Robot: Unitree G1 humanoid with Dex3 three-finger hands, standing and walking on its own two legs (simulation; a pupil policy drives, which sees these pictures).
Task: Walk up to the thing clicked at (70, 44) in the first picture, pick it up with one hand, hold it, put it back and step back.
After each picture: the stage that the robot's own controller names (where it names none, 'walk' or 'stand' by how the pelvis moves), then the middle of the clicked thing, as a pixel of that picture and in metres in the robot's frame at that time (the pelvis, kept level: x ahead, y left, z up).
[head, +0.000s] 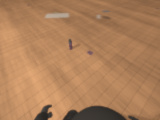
stand; (70, 44) +1.38 +0.45 -0.65
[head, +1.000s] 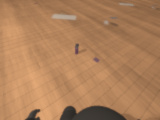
walk; (76, 49) +1.29 +0.20 -0.63
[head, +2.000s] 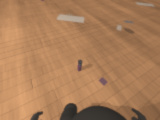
walk; (79, 65) +0.81 +0.13 -0.63
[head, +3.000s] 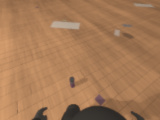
walk; (72, 82) +0.52 +0.21 -0.64
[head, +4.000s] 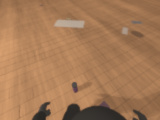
stand; (75, 87) +0.42 +0.18 -0.63
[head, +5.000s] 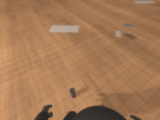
stand; (73, 93) +0.38 +0.21 -0.66
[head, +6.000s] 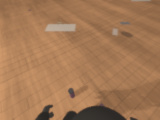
stand; (71, 93) +0.36 +0.21 -0.65
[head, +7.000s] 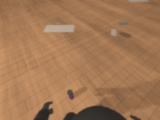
stand; (70, 94) +0.35 +0.22 -0.66
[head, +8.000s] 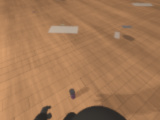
stand; (72, 94) +0.37 +0.20 -0.66
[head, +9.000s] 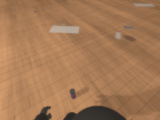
stand; (72, 94) +0.38 +0.19 -0.66
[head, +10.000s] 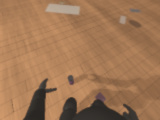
go down; (71, 80) +0.42 +0.18 -0.60
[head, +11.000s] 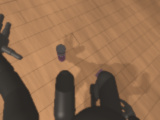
go down; (61, 54) +0.48 +0.20 -0.25
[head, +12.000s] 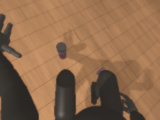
close in; (62, 52) +0.48 +0.20 -0.25
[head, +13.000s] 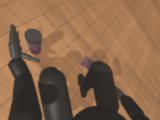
close in; (34, 44) +0.47 +0.24 -0.17
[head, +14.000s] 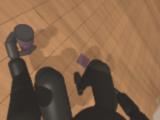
close; (26, 42) +0.47 +0.26 -0.16
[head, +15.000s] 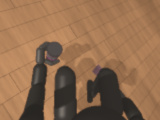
lift; (52, 55) +0.37 +0.24 -0.10
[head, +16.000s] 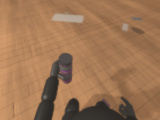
hold; (66, 70) +0.31 +0.16 +0.05
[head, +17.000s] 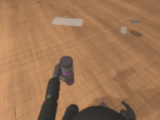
hold; (68, 72) +0.31 +0.15 +0.03
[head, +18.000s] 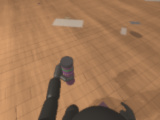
crouch; (68, 72) +0.31 +0.15 +0.03
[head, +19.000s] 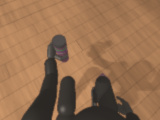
crouch; (62, 51) +0.45 +0.17 -0.05
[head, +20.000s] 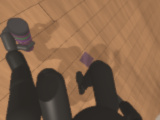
lower; (24, 39) +0.47 +0.27 -0.18
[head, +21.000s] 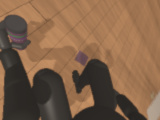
lower; (18, 36) +0.48 +0.27 -0.18
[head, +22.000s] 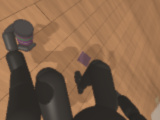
lower; (25, 39) +0.47 +0.26 -0.17
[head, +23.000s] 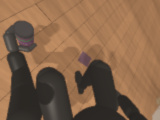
lower; (26, 40) +0.46 +0.26 -0.17
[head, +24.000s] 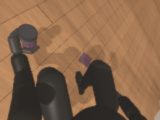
loosen; (29, 42) +0.46 +0.25 -0.17
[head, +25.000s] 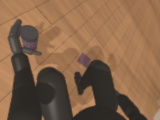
withdraw; (30, 43) +0.46 +0.25 -0.17
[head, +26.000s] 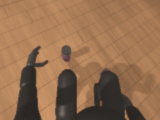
walk; (66, 54) +0.46 +0.19 -0.24
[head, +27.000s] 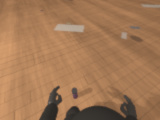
stand; (74, 93) +0.39 +0.16 -0.59
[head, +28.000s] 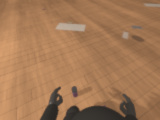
stand; (74, 92) +0.40 +0.16 -0.60
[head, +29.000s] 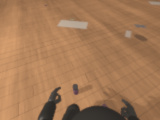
stand; (75, 89) +0.40 +0.16 -0.61
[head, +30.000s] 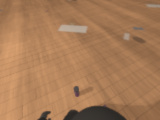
stand; (76, 91) +0.41 +0.17 -0.65
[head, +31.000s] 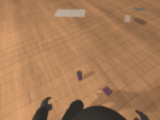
walk; (79, 76) +0.51 +0.16 -0.64
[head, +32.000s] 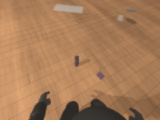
walk; (76, 61) +0.77 +0.17 -0.64
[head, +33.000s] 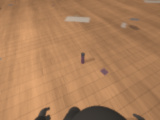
stand; (82, 58) +1.02 +0.16 -0.64
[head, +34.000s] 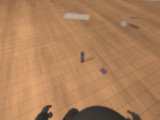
stand; (82, 57) +1.00 +0.15 -0.65
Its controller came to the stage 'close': yes
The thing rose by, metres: 0.68
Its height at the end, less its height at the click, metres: +0.00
